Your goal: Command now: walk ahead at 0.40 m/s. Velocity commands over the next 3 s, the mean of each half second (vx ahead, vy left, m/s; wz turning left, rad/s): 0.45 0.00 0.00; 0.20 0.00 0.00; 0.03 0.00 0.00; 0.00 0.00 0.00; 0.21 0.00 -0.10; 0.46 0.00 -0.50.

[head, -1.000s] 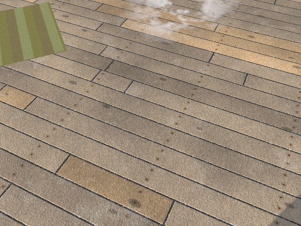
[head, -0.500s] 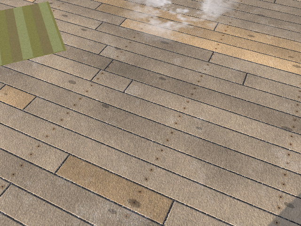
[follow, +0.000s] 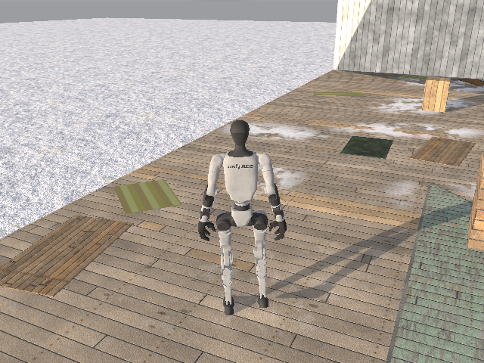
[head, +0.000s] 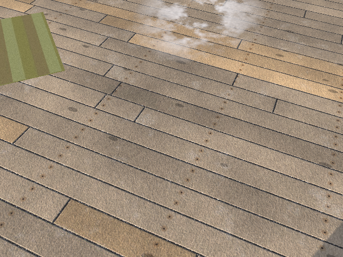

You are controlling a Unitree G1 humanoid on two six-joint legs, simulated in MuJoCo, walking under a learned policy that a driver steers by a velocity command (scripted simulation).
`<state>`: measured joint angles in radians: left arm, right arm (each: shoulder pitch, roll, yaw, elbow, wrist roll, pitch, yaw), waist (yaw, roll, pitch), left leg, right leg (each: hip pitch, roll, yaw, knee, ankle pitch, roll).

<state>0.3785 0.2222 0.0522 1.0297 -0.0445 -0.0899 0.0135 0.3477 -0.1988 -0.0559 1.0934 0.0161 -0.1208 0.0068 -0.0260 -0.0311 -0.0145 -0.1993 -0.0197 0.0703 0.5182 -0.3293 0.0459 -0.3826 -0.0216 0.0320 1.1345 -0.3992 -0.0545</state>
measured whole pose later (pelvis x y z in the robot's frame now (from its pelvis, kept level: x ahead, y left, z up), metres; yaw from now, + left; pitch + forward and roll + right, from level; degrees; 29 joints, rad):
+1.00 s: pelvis +0.46 -0.03 +0.00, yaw -1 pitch +2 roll +0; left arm 0.20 0.24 0.04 1.02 -0.01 -0.01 0.03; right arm 0.13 -0.20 -0.04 0.95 -0.02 -0.05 -0.01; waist 0.01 -0.03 0.02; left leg -0.40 -0.01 0.04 0.47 -0.10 0.03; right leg -0.34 -0.02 0.01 0.85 -0.55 0.03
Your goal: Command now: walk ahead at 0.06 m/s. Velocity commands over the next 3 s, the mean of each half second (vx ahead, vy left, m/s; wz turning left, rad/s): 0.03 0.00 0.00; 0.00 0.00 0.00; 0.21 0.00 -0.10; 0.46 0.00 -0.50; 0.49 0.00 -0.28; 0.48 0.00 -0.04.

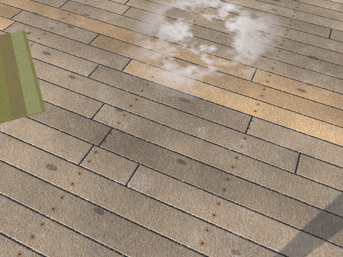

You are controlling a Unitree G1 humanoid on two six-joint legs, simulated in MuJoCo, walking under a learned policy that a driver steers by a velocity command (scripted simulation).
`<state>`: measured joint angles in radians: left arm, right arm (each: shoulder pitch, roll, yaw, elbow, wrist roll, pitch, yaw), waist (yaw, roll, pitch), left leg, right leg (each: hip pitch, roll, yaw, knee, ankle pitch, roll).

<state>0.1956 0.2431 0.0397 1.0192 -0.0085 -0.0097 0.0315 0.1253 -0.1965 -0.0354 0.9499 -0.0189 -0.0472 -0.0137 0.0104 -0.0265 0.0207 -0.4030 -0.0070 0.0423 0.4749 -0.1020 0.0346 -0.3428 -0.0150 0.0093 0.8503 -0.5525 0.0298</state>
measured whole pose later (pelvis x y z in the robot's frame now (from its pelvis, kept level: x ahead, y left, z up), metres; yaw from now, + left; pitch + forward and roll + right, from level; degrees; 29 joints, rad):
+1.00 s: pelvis +0.05 -0.04 +0.00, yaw +1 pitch -1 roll +0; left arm 0.29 0.17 0.02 1.10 0.00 -0.02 0.03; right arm 0.17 -0.20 -0.05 1.13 0.00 0.01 -0.05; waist 0.00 0.01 0.04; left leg -0.27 0.03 0.00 0.49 -0.20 -0.03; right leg -0.12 0.01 -0.03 0.48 -0.34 -0.02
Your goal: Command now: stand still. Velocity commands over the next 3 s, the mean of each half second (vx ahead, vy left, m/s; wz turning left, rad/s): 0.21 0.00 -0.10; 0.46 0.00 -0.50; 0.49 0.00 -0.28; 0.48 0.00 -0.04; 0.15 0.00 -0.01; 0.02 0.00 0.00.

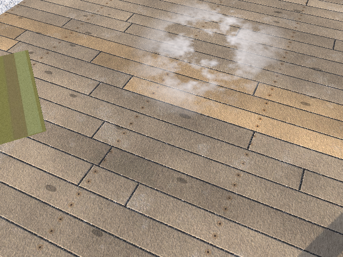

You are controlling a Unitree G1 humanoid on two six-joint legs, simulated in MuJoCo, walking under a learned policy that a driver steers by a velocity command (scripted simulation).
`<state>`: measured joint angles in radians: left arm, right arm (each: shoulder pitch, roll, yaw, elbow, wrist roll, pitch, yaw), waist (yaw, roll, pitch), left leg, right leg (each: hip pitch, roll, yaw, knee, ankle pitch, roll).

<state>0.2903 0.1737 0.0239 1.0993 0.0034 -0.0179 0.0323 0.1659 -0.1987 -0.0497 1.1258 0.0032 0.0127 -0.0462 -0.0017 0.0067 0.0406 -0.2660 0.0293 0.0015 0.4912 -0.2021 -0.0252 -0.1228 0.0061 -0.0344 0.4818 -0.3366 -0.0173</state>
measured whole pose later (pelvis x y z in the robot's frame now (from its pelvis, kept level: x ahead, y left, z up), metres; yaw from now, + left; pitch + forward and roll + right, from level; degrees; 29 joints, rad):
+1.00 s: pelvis +0.34 -0.03 -0.02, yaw -21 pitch +1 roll +0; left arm 0.10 0.26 0.09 0.80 -0.01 -0.06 -0.05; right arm 0.28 -0.25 -0.05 0.94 0.03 -0.13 -0.02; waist -0.01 -0.01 0.07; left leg -0.26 0.07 -0.01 1.30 -0.42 0.01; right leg -0.45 0.10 -0.07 0.61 -0.16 -0.13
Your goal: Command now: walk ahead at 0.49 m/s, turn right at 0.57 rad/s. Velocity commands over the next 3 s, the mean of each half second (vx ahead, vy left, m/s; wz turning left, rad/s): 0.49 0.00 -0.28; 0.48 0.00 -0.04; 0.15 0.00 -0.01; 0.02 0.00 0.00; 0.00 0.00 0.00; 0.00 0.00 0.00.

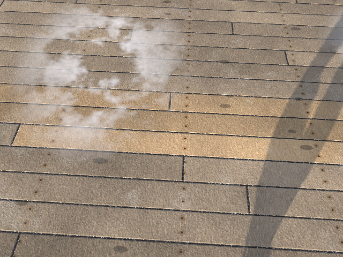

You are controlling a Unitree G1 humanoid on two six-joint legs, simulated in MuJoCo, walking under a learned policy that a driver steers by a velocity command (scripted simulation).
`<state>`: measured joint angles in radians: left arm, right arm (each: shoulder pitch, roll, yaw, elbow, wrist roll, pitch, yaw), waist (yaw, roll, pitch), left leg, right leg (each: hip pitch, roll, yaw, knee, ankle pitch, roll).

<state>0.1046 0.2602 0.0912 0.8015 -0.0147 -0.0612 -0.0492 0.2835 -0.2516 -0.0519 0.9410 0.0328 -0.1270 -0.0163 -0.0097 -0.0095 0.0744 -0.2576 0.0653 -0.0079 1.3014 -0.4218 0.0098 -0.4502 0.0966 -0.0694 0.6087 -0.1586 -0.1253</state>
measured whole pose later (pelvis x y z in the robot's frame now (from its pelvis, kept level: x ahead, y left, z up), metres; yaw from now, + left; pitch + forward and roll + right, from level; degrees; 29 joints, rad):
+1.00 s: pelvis +0.57 -0.01 +0.01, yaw -7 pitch +3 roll +1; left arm 0.02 0.24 0.04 0.71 0.01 -0.11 -0.04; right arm 0.40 -0.28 -0.05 0.92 0.01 -0.05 -0.01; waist -0.07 0.00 0.02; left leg -0.04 0.00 0.01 0.58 -0.46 0.00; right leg -0.51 -0.01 -0.03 0.52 -0.05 -0.06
